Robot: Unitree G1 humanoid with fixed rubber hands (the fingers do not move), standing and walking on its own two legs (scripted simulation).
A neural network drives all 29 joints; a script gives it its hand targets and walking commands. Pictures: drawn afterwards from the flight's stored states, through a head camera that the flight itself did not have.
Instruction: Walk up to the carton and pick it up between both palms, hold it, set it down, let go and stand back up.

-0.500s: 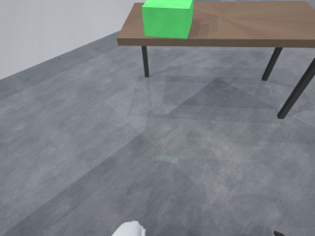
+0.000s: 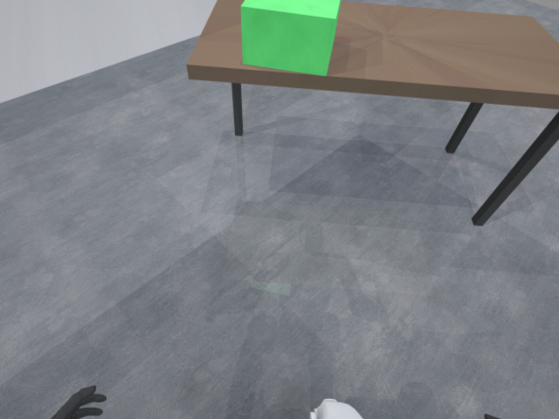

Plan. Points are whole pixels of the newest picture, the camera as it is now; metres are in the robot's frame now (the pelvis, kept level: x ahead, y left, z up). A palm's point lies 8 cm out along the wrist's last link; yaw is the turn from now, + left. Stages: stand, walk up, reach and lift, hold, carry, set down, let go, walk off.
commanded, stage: walk up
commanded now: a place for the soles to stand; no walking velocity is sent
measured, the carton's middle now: (292, 25) +1.17 -0.05 +0.02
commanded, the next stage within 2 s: none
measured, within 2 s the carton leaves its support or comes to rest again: neither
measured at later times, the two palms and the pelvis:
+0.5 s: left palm (46, 392) +0.18 +0.34 -0.10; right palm (466, 369) +0.20 -0.29 -0.07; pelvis +0.13 +0.03 +0.00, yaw +1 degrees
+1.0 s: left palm (76, 324) +0.27 +0.32 -0.08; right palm (453, 325) +0.28 -0.31 -0.09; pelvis +0.21 +0.01 +0.00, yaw -1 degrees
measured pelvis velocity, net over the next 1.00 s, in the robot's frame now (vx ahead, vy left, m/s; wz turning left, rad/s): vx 0.21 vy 0.01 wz -0.01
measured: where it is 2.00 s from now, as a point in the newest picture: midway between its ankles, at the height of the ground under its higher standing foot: (263, 370)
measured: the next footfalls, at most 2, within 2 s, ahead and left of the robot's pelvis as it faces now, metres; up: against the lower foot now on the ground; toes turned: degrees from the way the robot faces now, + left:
right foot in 0.02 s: +0.12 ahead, -0.15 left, +0.00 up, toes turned -3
left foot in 0.40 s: +0.19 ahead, +0.14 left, +0.00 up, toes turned +1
